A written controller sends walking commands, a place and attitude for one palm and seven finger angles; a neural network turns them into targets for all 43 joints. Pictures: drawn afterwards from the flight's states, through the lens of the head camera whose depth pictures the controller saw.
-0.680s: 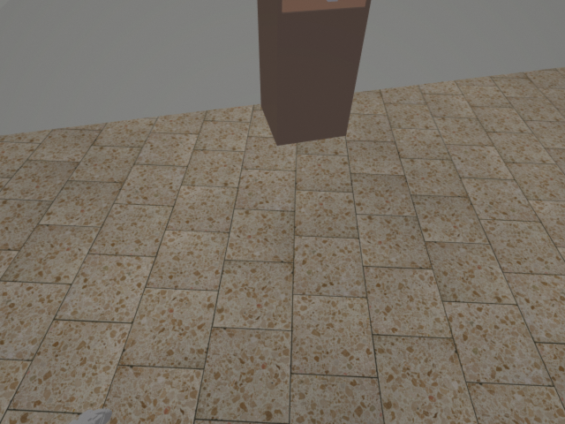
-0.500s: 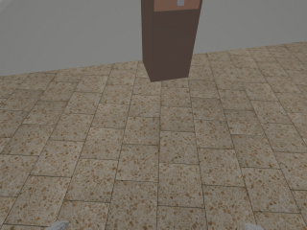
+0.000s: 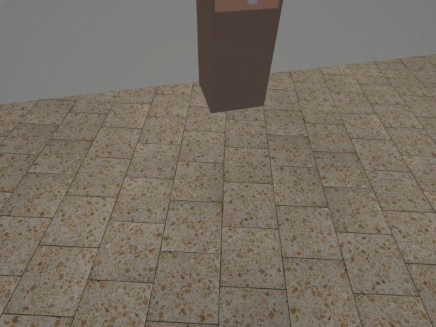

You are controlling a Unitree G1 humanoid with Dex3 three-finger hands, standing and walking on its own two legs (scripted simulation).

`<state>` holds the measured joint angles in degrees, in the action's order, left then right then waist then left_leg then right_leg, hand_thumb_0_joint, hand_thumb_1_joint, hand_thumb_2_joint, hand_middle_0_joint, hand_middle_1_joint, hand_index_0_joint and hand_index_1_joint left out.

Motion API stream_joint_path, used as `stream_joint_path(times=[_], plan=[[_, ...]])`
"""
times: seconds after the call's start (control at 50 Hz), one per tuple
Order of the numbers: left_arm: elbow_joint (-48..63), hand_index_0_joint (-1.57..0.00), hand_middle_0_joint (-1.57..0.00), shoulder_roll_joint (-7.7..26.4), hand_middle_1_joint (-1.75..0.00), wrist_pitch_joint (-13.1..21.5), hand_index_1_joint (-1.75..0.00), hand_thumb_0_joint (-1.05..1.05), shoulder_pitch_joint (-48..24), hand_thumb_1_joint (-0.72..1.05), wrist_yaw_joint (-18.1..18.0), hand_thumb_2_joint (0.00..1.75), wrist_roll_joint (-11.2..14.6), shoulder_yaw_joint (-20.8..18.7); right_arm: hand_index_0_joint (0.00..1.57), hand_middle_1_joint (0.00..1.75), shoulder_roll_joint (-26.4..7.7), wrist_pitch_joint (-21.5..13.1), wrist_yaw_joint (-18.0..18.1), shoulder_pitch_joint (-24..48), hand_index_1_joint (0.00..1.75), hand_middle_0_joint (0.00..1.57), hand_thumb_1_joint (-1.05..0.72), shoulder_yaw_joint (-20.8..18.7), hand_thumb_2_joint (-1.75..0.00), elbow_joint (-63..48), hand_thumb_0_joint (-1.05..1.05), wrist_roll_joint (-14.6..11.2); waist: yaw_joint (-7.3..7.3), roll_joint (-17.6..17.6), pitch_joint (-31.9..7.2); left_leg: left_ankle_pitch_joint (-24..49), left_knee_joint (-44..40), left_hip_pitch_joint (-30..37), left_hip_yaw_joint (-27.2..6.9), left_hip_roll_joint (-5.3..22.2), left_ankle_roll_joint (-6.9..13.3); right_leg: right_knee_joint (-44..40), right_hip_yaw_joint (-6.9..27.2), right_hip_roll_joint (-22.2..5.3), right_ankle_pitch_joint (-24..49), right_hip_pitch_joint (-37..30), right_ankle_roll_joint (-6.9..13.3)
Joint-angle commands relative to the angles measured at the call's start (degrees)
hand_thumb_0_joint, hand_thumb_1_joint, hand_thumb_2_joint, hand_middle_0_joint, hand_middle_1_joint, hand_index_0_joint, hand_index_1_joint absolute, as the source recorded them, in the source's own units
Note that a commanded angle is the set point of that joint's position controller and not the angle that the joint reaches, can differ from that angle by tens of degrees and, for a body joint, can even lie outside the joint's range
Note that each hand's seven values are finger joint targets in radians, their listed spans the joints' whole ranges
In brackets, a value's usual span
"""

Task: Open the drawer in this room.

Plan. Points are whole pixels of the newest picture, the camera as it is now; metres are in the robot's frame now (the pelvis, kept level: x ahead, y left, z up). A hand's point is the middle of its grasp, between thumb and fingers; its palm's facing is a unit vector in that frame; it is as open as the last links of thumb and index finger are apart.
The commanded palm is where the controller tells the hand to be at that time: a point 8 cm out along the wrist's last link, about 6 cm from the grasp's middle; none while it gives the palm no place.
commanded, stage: stand and wait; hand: left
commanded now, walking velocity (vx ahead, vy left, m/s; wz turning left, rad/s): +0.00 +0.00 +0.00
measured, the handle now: out of the picture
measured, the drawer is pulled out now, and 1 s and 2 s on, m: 0.00 0.00 0.00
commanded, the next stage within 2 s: turn or walk to find it in 0.22 s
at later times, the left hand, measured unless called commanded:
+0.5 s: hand out of the picture +0.06 +0.23 -0.16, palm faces +0.00 -0.95 -0.31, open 7.3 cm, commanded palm none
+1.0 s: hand out of the picture +0.03 +0.25 -0.16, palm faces +0.03 -0.94 -0.35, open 7.3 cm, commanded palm none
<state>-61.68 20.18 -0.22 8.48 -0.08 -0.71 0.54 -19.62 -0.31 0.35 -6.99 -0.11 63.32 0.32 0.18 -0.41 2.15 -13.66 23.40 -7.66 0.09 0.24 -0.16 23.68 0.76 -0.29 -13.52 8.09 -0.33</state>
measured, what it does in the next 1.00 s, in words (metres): stands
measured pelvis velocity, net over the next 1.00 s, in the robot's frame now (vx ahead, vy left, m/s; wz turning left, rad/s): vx -0.02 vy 0.00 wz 0.05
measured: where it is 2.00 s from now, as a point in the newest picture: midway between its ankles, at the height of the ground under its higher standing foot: outside the picture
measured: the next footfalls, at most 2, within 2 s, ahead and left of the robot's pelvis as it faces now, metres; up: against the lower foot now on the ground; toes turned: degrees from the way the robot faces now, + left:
right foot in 1.60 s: +0.02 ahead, -0.12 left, +0.00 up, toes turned +18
left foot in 1.92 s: -0.08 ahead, +0.11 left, +0.00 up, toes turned +26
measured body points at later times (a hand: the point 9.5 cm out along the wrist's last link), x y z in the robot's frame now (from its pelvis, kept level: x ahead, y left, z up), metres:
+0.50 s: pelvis -0.01 +0.00 +0.00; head -0.01 +0.00 +0.45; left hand +0.06 +0.28 -0.14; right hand +0.07 -0.28 -0.14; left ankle -0.01 +0.12 -0.74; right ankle -0.01 -0.12 -0.74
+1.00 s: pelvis -0.02 +0.00 +0.00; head -0.01 +0.00 +0.45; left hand +0.03 +0.30 -0.14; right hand +0.07 -0.30 -0.14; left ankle -0.01 +0.12 -0.74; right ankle -0.01 -0.12 -0.74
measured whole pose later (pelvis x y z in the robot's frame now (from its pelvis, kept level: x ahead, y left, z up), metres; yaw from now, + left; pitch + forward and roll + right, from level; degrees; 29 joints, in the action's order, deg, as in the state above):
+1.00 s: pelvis -0.02 +0.00 +0.00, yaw +3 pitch -1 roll +0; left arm -61.4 19.2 -1.1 9.1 -0.9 -1.0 -0.4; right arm -19.3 0.6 0.3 -7.8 -0.6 62.4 0.4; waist 0.0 0.0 2.1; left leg -12.5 25.4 -11.6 -2.7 -0.7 -0.2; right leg 25.2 -2.0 -1.3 -13.3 10.7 -0.5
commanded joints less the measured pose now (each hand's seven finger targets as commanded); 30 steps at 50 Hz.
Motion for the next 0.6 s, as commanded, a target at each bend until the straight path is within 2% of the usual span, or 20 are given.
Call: stream_joint_path(times=[0.0, 0.12, 0.18, 0.24, 0.26, 0.32, 0.34, 0.4, 0.58], plan=[[3.9, -0.20, -0.20, 11.4, -0.30, 1.6, -0.30, 0.00, -3.2, 0.90, -0.7, 0.90, 0.2, -2.5, 0.20, 0.30, -11.7, -1.5, 0.4, 3.9, 0.30, 0.20, -0.90, -2.1, -0.90, -4.1, 0.00, 0.1, -0.34, -0.1, -3.4, 8.5, -4.4, -0.2, -5.3, 6.2, 2.0, -4.2, 5.4, -6.6, 8.3, 0.3, 2.2], [3.6, -0.20, -0.20, 11.3, -0.30, 1.6, -0.30, 0.00, -3.4, 0.90, -0.6, 0.90, 0.1, -2.5, 0.20, 0.30, -11.6, -1.5, 0.3, 3.4, 0.30, 0.20, -0.90, -2.1, -0.90, -3.7, 0.00, 0.2, -0.30, 0.2, -3.0, 6.7, -5.1, -0.8, -5.6, 6.2, 2.0, -5.0, 5.7, -6.5, 5.6, 0.7, 2.1], [3.7, -0.20, -0.20, 11.2, -0.30, 1.6, -0.30, 0.00, -3.5, 0.90, -0.6, 0.90, 0.1, -2.4, 0.20, 0.30, -11.7, -1.6, 0.3, 3.2, 0.30, 0.20, -0.90, -2.1, -0.90, -3.5, 0.00, 0.2, -0.19, -0.3, -3.5, 7.8, -5.2, -0.3, -5.7, 6.3, 1.9, -4.9, 5.7, -6.4, 6.5, 0.6, 2.1], [3.9, -0.20, -0.20, 11.3, -0.30, 1.5, -0.30, 0.00, -3.4, 0.90, -0.6, 0.90, 0.1, -2.6, 0.20, 0.30, -11.7, -1.6, 0.2, 3.5, 0.30, 0.20, -0.90, -2.2, -0.90, -3.8, 0.00, 0.2, -0.34, 0.6, -3.3, 8.9, -4.6, -1.1, -6.0, 6.2, 2.0, -4.0, 4.9, -6.7, 7.1, 0.5, 1.9], [4.0, -0.20, -0.20, 10.8, -0.30, 1.3, -0.30, 0.00, -3.3, 0.90, -0.7, 0.90, 0.1, -2.7, 0.20, 0.30, -11.2, -1.4, 0.2, 3.2, 0.30, 0.20, -0.90, -2.0, -0.90, -3.9, 0.00, 0.3, -0.37, 0.3, -3.5, 9.9, -3.9, -1.9, -6.1, 6.2, 2.0, -3.3, 4.4, -6.8, 7.8, 0.1, 1.7], [4.2, -0.20, -0.20, 6.9, -0.30, 0.2, -0.30, 0.00, -0.8, 0.90, -1.2, 0.90, 0.2, -2.2, 0.20, 0.30, -6.8, -0.4, 0.0, 1.0, 0.30, 0.20, -0.90, -1.4, -0.90, -4.4, 0.00, 0.4, -0.55, 0.2, -4.3, 12.4, -1.2, -4.1, -6.2, 5.8, 1.6, -0.3, 3.1, -7.4, 9.5, -0.4, 0.9], [4.3, -0.20, -0.20, 6.7, -0.30, 0.1, -0.30, 0.00, -0.1, 0.90, -1.3, 0.90, 0.2, -2.1, 0.20, 0.30, -6.5, -0.3, 0.1, 0.8, 0.30, 0.20, -0.90, -1.4, -0.90, -4.6, 0.00, 0.4, -0.70, 0.1, -4.7, 12.5, -0.7, -3.9, -6.1, 5.7, 1.5, -0.2, 3.2, -7.6, 9.5, 0.0, 0.9], [5.1, -0.20, -0.20, 7.1, -0.30, 0.3, -0.30, 0.00, -0.6, 0.90, -1.3, 0.90, 0.0, -2.2, 0.20, 0.30, -6.9, -0.1, 0.1, 0.2, 0.30, 0.20, -0.90, -1.6, -0.90, -5.0, 0.00, 0.3, -0.29, -0.5, -4.4, 10.9, -0.2, -3.8, -6.5, 5.4, 1.4, -0.6, 3.8, -7.4, 7.6, 1.5, 1.2], [4.4, -0.20, -0.20, 7.5, -0.30, 0.9, -0.30, 0.00, -0.8, 0.90, -1.2, 0.90, 0.0, -2.3, 0.20, 0.30, -7.9, -0.8, 0.2, 0.7, 0.30, 0.20, -0.90, -2.0, -0.90, -4.1, 0.00, 0.1, -0.31, 0.7, -2.1, 7.2, -3.1, -3.9, -7.7, 5.7, 1.9, -2.7, 3.9, -6.4, 3.1, 2.1, 1.3]])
